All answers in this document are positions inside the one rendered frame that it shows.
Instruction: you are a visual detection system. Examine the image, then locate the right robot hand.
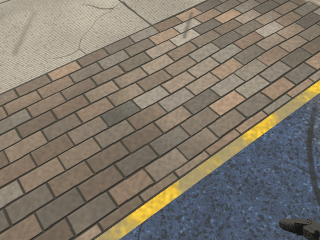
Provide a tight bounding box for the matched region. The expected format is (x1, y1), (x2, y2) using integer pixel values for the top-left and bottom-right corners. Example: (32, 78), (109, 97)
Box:
(279, 218), (320, 240)

